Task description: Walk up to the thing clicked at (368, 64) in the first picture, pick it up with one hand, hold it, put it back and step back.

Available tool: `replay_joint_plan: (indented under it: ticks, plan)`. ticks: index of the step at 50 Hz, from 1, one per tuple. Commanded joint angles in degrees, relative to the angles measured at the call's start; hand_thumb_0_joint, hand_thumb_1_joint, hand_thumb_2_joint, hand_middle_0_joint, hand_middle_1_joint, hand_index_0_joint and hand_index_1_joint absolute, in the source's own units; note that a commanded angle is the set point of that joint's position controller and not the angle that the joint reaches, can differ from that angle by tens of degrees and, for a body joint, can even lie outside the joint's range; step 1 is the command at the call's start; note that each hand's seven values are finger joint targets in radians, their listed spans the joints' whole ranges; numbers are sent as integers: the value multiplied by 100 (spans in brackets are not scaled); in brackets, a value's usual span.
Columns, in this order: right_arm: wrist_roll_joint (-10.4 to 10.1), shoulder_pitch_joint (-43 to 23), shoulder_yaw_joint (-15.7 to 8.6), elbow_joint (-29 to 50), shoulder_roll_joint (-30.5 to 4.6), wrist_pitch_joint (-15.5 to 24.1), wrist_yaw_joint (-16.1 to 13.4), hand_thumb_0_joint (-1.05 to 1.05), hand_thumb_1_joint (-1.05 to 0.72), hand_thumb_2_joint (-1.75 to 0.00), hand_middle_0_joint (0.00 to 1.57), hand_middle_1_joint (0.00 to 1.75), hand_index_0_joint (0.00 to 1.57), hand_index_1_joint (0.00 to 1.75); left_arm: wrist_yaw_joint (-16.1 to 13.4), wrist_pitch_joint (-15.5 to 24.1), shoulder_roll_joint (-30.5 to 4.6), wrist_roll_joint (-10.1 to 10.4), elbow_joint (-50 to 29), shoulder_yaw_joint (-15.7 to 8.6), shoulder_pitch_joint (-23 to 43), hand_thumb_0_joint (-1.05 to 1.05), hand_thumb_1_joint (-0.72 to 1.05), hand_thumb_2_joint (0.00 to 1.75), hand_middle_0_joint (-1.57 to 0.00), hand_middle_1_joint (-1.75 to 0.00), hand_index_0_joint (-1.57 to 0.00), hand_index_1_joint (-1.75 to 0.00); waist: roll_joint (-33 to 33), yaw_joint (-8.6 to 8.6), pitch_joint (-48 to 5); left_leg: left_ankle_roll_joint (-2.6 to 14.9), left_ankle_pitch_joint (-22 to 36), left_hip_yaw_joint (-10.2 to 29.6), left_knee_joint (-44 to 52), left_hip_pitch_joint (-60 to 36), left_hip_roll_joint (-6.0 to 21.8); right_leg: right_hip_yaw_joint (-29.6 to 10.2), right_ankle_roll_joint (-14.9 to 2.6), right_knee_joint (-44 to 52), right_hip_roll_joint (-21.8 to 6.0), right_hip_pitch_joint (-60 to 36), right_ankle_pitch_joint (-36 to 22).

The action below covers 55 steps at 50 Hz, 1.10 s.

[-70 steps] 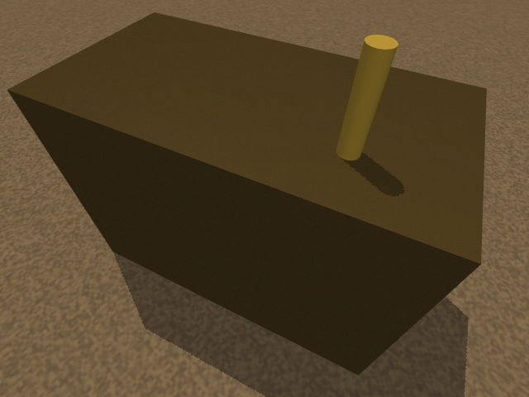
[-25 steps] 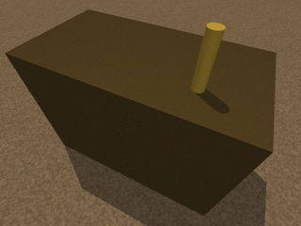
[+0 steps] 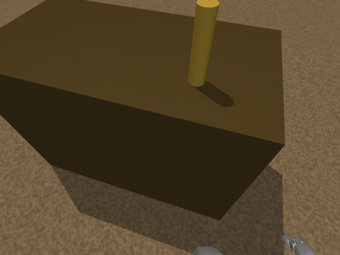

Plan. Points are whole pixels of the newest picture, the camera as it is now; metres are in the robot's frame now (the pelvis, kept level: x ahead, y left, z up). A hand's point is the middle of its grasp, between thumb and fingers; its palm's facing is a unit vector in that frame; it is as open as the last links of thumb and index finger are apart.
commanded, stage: walk up
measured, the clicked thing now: (201, 48) +0.59 -0.09 +0.15
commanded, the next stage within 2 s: stand in 1.90 s
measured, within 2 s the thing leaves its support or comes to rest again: neither
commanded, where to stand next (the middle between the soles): +0.04 +0.02 m, yaw -16 degrees
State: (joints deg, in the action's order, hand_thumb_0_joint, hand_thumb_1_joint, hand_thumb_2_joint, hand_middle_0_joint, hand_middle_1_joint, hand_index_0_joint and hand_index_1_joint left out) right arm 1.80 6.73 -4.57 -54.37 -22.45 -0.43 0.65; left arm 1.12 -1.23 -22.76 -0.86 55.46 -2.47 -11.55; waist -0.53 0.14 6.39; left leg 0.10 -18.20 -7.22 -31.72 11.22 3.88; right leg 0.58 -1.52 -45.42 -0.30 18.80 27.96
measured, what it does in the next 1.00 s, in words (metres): steps on the spot, turning right: left foot, then right foot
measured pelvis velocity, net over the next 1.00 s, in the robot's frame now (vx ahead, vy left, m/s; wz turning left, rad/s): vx -0.02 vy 0.02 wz -0.30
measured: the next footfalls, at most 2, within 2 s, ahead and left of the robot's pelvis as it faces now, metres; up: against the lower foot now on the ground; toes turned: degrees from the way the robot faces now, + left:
left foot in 0.38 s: +0.07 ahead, +0.14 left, +0.00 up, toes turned -14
right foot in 0.68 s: +0.01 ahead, -0.12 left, +0.00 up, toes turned -13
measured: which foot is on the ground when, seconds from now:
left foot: down 0.00-0.06, up 0.08-0.36, down 0.38-1.00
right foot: down 0.00-0.42, up 0.44-0.66, down 0.68-1.00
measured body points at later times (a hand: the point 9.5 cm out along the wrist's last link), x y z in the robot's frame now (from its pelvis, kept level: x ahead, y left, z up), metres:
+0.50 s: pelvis +0.00 +0.02 -0.01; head +0.05 +0.02 +0.43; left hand +0.16 +0.31 -0.13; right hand +0.04 -0.31 -0.12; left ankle +0.03 +0.14 -0.73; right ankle -0.01 -0.12 -0.69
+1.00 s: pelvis -0.02 +0.02 -0.01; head -0.01 +0.02 +0.44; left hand +0.16 +0.28 -0.13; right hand -0.03 -0.29 -0.13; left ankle +0.03 +0.15 -0.73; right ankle -0.03 -0.11 -0.73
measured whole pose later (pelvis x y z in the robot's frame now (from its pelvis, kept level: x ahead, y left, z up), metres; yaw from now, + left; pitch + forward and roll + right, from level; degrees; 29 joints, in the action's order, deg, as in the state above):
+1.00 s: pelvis -0.02 +0.02 -0.01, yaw -17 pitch -4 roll +0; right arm 1.3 11.7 -1.1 -54.6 -20.9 0.2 0.7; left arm 0.8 0.3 -21.0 -0.4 54.1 -1.2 -9.8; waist 0.2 0.0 4.7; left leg -1.1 -19.2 -1.5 -37.0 14.3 2.7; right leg -4.5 -0.5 -37.5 0.9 15.8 18.0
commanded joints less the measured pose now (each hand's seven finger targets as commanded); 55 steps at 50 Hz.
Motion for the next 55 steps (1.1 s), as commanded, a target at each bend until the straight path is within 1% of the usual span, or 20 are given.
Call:
replay_joint_plan:
  ticks: [1, 2, 3, 4, 8, 13, 18, 19, 20, 21, 22, 25, 32, 34, 35, 36, 43, 46, 50, 55]
  plan:
    - [-33, -425, -298, 720, -1295, -16, -8, 0, -90, -90, 20, 30, 20, 30, -63, 242, -899, -54, -341, -342, -756, 0, 90, 90, -20, -30, -20, -30, -643, 173, -710, 659, 1768, 395, -705, -114, 885, 186, -28, 1971, 172, -875, -1625]
    - [-102, -164, -202, 817, -975, -71, 3, 0, -90, -90, 20, 30, 20, 30, -122, 292, -1374, -121, -443, -483, -711, 0, 90, 90, -20, -30, -20, -30, 657, 139, -680, 366, 872, 15, -1785, 634, 345, -945, -210, 2429, -407, -1276, -2448]
    - [-122, -238, -57, 1035, -611, -139, 17, 0, -90, -90, 20, 30, 20, 30, -193, 367, -1789, -170, -667, -573, -703, 0, 90, 90, -20, -30, -20, -30, 1590, 187, -524, 33, -1741, 278, -2555, 1969, -476, -3249, -815, 2800, -1734, -1505, -3048]
    - [-127, -291, -163, 997, -960, -237, -75, 0, -90, -90, 20, 30, 20, 30, -220, 358, -1936, -182, -830, -545, -617, 0, 90, 90, -20, -30, -20, -30, 1114, 261, -689, 30, -2144, 1032, -3188, 1549, -236, -3699, -1543, 2890, -2159, -799, -2550]
    - [-143, 186, -162, 746, -1123, -196, -83, 0, -90, -90, 20, 30, 20, 30, -325, 333, -1389, -59, -1015, -426, -227, 0, 90, 90, -20, -30, -20, -30, 729, 14, -769, -15, -1135, 1085, -3069, 1715, -28, -2014, -1051, 2034, -1226, -1234, -3315]
    - [-54, 27, -177, 920, -1038, -127, -85, 0, -90, -90, 20, 30, 20, 30, -334, 304, -1442, -87, -1159, -423, -603, 0, 90, 90, -20, -30, -20, -30, 875, 218, -761, -40, -1132, 955, -1873, 1309, -163, -1928, -1148, 1631, -1146, -1012, -4001]
    - [-70, 846, -241, 655, -958, 32, -126, 0, -90, -90, 20, 30, 20, 30, -262, 173, -1338, 9, -1540, -368, 84, 0, 90, 90, -20, -30, -20, -30, 913, -271, -956, 102, 261, 560, 60, -201, -466, -1616, -785, 833, -849, -7, -3794]
    - [5, 875, -301, 675, -1167, 83, -151, 0, -90, -90, 20, 30, 20, 30, -258, 148, -1099, 56, -1582, -291, 37, 0, 90, 90, -20, -30, -20, -30, 419, -280, -981, 296, 414, 1185, 604, -457, -41, -1456, -467, 421, -537, 344, -3202]
    - [41, 618, -397, 810, -1703, 137, -147, 0, -90, -90, 20, 30, 20, 30, -256, 142, -819, 85, -1623, -226, 12, 0, 90, 90, -20, -30, -20, -30, -784, -201, -822, 764, 798, 2985, 1018, -522, 1163, -1005, -63, -458, 457, 1184, -1704]
    - [-90, 442, -413, 894, -1871, 172, -116, 0, -90, -90, 20, 30, 20, 30, -349, 110, -1184, 9, -1468, -330, 22, 0, 90, 90, -20, -30, -20, -30, -1127, -256, -873, 1612, 1490, 3602, 1010, -31, 2160, -745, 45, -1445, 484, 826, 777]
    - [-79, 457, -420, 920, -1765, 202, -108, 0, -90, -90, 20, 30, 20, 30, -346, 98, -1311, -13, -1385, -357, -24, 0, 90, 90, -20, -30, -20, -30, -754, -158, -667, 1764, 1697, 3505, 1018, 232, 2166, -922, 54, -1943, 382, 784, 796]
    - [-43, 321, -304, 948, -1534, 244, -186, 0, -90, -90, 20, 30, 20, 30, -233, 114, -1120, 80, -1210, -378, -158, 0, 90, 90, -20, -30, -20, -30, -809, 10, -382, 1209, 2626, 1953, 495, 25, 1252, -777, 4, -1678, 243, 996, 303]
    - [-62, 429, -184, 1088, -1438, 94, -99, 0, -90, -90, 20, 30, 20, 30, -157, 265, -879, -36, -979, -355, -373, 0, 90, 90, -20, -30, -20, -30, -945, 55, -869, 859, 2774, 1211, -558, 54, 848, 246, -29, 1662, 433, -718, -997]
    - [-170, 504, -6, 1178, -933, 76, -77, 0, -90, -90, 20, 30, 20, 30, -228, 375, -1385, -130, -929, -498, -530, 0, 90, 90, -20, -30, -20, -30, 292, 160, -1109, 297, 1467, 982, -1665, 1259, 408, -1633, -393, 2232, -579, -1867, -1999]
    - [-185, 252, 24, 1254, -823, 37, -116, 0, -90, -90, 20, 30, 20, 30, -229, 411, -1668, -107, -1040, -476, -184, 0, 90, 90, -20, -30, -20, -30, 891, 100, -899, 64, -1329, 642, -1871, 1630, -123, -3034, -1225, 2307, -1776, -1200, -2372]
    - [-121, 192, -89, 1105, -1091, -5, -185, 0, -90, -90, 20, 30, 20, 30, -206, 412, -1752, -112, -1090, -468, 2, 0, 90, 90, -20, -30, -20, -30, 862, 97, -652, 49, -1927, 1059, -2391, 1117, 35, -3168, -1590, 2191, -1978, -340, -2455]
    - [-99, 876, -53, 438, -1001, 192, -106, 0, -90, -90, 20, 30, 20, 30, -162, 310, -1227, -4, -972, -262, 563, 0, 90, 90, -20, -30, -20, -30, 845, -309, -682, 116, 242, 608, 328, -378, -215, -1317, -567, 1460, -707, 206, -2328]
    - [-78, 76, -121, 551, -1591, 297, -91, 0, -90, -90, 20, 30, 20, 30, -186, 224, -1047, 90, -625, -248, 259, 0, 90, 90, -20, -30, -20, -30, -509, 83, -573, 1109, -535, 2718, 1286, 652, 1539, -485, -38, 396, 110, -273, -88]
    - [-102, -121, 53, 392, -1156, 257, -68, 0, -90, -90, 20, 30, 20, 30, -111, 341, -1099, 41, -325, -257, 284, 0, 90, 90, -20, -30, -20, -30, -225, 96, -252, 263, -258, 1210, 537, 981, 325, -1345, -323, 1957, -309, -719, -1227]
    - [-117, -29, 83, 71, -1064, 265, -40, 0, -90, -90, 20, 30, 20, 30, -95, 339, -1032, 48, -164, -151, 663, 0, 90, 90, -20, -30, -20, -30, 53, -35, -423, 237, -372, 1124, 845, 89, 285, -1339, -247, 2297, -383, -238, -1031]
